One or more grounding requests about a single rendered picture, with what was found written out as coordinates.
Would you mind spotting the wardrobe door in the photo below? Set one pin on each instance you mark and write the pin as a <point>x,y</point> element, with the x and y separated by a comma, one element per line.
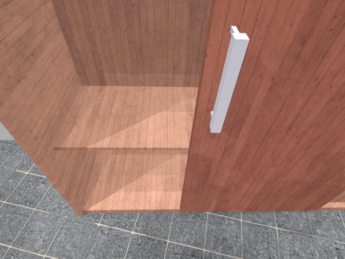
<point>282,144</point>
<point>340,198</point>

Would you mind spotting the handle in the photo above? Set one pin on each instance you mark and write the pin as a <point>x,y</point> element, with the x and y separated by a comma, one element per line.
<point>234,59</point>

